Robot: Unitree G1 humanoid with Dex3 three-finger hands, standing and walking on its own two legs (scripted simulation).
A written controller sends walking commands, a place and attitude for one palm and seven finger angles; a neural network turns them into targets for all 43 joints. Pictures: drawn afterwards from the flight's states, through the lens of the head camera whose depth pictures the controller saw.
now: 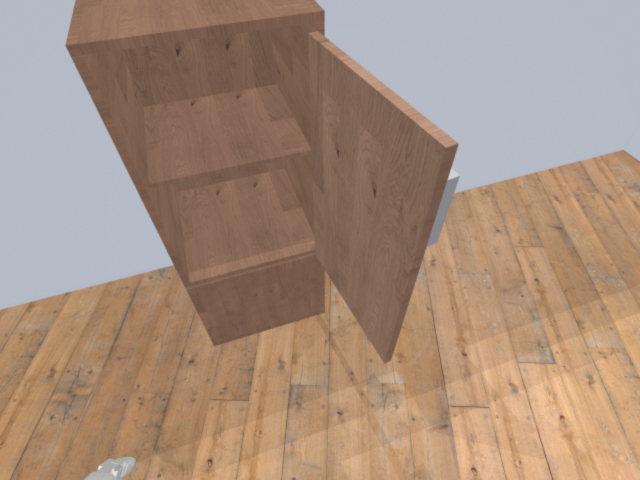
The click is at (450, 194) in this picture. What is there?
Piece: cupboard door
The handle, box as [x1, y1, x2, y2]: [427, 168, 459, 246]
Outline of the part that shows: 451,168 427,246 437,241 459,176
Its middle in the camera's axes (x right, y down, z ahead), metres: +0.16 -0.04 +0.60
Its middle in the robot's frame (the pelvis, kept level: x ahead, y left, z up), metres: +0.49 -0.14 +0.04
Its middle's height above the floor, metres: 0.81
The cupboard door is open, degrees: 98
